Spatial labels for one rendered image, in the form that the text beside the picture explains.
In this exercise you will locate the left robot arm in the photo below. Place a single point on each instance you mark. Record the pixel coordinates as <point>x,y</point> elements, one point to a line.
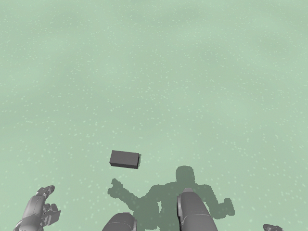
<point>30,223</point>

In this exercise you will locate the carton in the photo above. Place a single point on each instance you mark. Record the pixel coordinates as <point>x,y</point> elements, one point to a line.
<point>124,159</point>

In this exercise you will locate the left robot hand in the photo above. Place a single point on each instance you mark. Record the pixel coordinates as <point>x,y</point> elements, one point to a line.
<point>36,207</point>

